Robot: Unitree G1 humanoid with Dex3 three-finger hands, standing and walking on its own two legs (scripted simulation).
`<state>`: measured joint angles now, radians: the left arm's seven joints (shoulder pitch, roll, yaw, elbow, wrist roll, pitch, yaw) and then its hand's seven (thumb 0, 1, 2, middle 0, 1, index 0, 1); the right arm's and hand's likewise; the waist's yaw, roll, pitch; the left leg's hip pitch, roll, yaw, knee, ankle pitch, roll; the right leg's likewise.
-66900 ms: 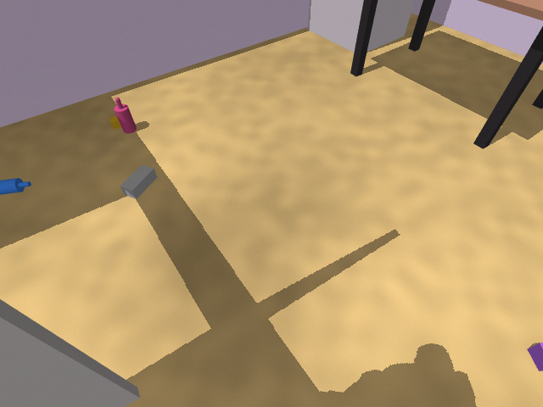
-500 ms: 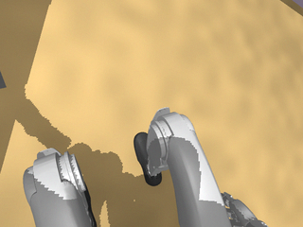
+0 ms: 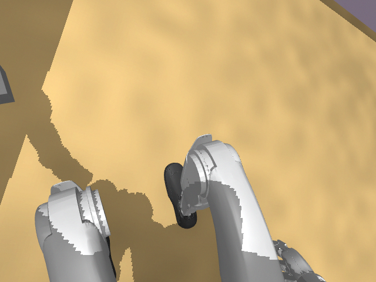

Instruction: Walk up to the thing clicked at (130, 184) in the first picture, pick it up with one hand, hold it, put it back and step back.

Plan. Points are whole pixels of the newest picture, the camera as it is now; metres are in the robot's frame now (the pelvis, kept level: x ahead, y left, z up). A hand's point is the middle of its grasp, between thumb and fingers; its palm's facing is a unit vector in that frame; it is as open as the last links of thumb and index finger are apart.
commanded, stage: home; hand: left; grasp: from above
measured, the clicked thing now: out of the picture +0.55 +0.34 -0.32
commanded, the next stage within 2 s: none
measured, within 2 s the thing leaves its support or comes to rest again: neither
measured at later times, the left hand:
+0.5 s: hand out of the picture +0.45 +0.35 -0.03, palm faces -0.29 -0.50 -0.82, open 8.9 cm
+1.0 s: hand out of the picture +0.33 +0.23 +0.16, palm faces +0.08 -0.92 -0.38, open 7.4 cm
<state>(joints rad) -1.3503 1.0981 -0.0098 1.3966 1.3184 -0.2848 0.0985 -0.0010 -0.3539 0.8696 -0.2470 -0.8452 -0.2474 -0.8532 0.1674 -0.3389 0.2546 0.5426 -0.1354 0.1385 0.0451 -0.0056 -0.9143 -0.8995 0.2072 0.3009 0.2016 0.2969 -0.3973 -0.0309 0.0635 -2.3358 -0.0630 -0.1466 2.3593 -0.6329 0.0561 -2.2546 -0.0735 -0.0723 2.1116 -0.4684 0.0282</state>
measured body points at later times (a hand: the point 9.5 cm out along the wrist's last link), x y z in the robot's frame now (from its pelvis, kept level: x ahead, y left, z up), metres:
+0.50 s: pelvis +0.01 +0.00 +0.06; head +0.24 +0.09 +0.44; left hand +0.46 +0.38 +0.01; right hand +0.12 -0.28 -0.04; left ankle +0.08 +0.10 -0.32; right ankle +0.17 -0.15 -0.31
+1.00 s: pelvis +0.06 -0.03 +0.26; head +0.18 +0.01 +0.70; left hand +0.32 +0.27 +0.19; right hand +0.26 -0.25 +0.16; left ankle +0.08 +0.10 -0.31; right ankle +0.17 -0.16 -0.31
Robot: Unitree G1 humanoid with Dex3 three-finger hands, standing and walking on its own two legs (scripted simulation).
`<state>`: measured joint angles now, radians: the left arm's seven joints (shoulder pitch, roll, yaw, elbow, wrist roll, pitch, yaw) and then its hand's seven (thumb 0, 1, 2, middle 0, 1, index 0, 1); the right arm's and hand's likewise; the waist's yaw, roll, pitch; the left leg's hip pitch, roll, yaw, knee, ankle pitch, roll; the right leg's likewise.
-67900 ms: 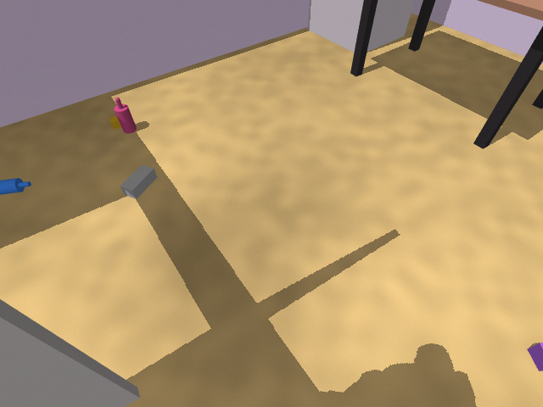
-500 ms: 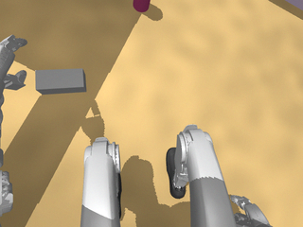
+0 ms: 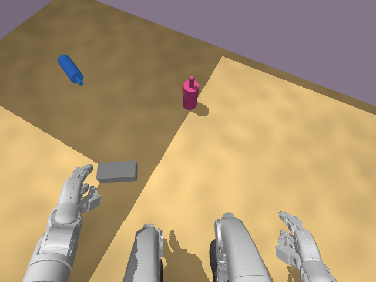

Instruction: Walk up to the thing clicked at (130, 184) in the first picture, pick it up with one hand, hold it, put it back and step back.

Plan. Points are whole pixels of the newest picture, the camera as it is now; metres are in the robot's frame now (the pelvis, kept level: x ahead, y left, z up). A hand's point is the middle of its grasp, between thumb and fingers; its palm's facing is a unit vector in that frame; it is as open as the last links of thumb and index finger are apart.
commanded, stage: home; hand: left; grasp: from above
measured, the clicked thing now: (118, 171) +0.54 +0.29 -0.58
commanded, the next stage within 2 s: none
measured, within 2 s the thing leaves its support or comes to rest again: neither
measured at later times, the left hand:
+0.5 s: hand (79, 240) +0.21 +0.18 +0.06, palm faces +0.08 -0.97 -0.21, open 7.4 cm
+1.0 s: hand (78, 234) +0.22 +0.18 +0.06, palm faces +0.07 -0.98 -0.21, open 7.4 cm
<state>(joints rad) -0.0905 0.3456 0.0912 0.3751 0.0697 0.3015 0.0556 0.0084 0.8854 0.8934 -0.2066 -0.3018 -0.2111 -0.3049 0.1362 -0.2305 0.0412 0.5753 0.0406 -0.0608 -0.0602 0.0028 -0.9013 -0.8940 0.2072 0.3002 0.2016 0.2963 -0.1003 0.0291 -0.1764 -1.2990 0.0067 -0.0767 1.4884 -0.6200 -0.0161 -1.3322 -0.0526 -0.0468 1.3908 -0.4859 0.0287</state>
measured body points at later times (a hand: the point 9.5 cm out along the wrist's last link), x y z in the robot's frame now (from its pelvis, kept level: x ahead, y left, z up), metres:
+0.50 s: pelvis +0.04 +0.00 +0.10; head +0.06 +0.00 +0.55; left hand +0.20 +0.23 +0.07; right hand +0.21 -0.25 +0.04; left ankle +0.04 +0.12 -0.58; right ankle +0.08 -0.14 -0.58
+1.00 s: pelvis +0.06 +0.00 +0.11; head +0.08 +0.00 +0.55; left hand +0.21 +0.23 +0.07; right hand +0.22 -0.24 +0.04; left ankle +0.04 +0.12 -0.58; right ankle +0.08 -0.14 -0.58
